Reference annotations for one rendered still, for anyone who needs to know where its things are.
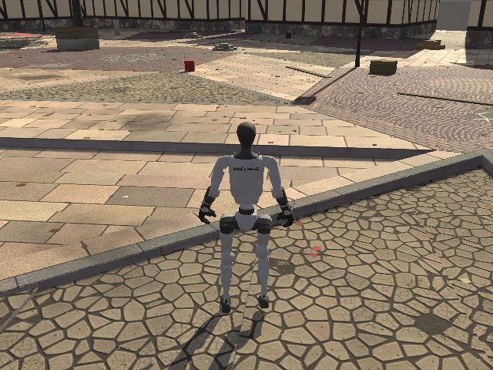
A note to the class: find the right robot upper arm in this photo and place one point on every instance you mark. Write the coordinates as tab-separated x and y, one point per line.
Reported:
274	174

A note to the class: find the right robot thigh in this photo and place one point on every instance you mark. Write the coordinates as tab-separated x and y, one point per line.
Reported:
264	225

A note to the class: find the left robot upper arm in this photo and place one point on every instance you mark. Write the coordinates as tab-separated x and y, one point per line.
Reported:
222	163

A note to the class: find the right robot forearm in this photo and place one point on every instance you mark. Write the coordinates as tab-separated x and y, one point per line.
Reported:
284	204

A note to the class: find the left robot forearm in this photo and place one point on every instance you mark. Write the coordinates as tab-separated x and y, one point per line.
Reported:
207	201

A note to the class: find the robot right hand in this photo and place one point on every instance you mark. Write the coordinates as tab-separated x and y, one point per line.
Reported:
284	217

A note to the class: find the robot left hand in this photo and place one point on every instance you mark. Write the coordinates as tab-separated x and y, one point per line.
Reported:
208	213

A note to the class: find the robot head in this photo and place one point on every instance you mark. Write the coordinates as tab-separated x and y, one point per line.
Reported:
246	133

